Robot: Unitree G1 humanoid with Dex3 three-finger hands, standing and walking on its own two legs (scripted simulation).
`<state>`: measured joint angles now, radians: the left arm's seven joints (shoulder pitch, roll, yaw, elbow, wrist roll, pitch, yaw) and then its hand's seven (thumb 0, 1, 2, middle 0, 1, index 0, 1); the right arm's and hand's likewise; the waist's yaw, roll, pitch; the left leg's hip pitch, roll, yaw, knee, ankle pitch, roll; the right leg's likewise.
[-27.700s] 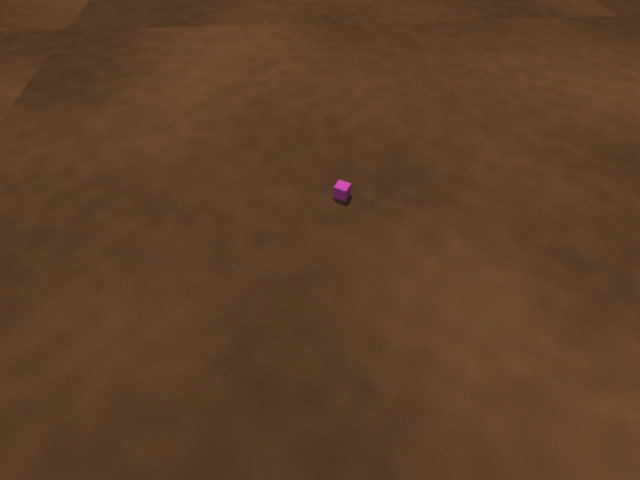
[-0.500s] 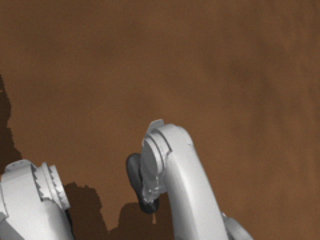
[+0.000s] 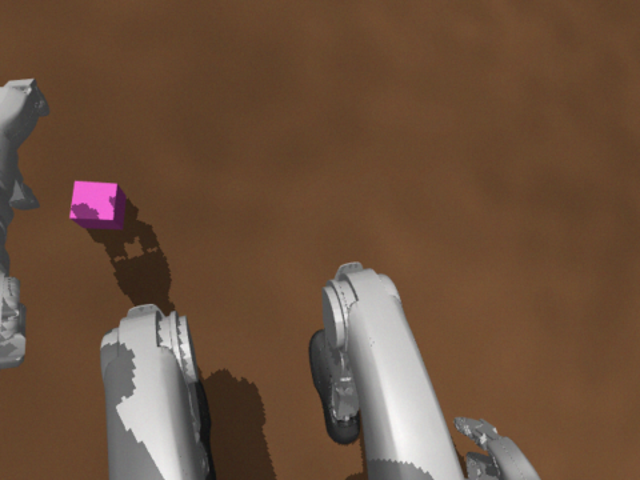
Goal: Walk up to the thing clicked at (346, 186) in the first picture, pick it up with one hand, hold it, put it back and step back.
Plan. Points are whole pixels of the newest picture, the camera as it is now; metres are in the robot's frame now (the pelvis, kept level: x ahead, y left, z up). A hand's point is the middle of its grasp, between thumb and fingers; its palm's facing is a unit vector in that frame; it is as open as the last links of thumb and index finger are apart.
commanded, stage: withdraw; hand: left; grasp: from above
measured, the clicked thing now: (99, 206) +0.53 +0.25 -0.34
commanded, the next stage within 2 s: home in 0.28 s
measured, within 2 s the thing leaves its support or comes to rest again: neither
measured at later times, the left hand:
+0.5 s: hand (61, 174) +0.54 +0.26 -0.21, palm faces -0.33 -0.05 -0.94, open 12.6 cm
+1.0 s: hand out of the picture +0.38 +0.26 -0.01, palm faces -0.29 -0.61 -0.74, open 7.9 cm
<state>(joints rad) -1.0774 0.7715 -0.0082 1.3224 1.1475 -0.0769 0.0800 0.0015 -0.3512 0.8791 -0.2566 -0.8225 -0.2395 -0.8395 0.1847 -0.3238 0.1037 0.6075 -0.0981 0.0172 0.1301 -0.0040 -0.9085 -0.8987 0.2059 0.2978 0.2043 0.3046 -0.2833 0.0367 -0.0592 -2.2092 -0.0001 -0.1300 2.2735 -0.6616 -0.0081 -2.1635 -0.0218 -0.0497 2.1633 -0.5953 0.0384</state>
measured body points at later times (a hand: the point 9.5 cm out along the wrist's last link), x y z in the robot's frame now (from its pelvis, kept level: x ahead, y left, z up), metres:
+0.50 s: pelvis +0.01 +0.00 -0.05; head +0.27 +0.07 +0.31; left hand +0.55 +0.26 -0.15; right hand +0.01 -0.26 -0.13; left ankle +0.09 +0.13 -0.34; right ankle +0.12 -0.13 -0.34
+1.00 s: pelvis +0.01 +0.00 +0.10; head +0.19 +0.05 +0.51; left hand +0.39 +0.29 +0.03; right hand +0.17 -0.27 -0.01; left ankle +0.08 +0.13 -0.34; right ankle +0.12 -0.13 -0.34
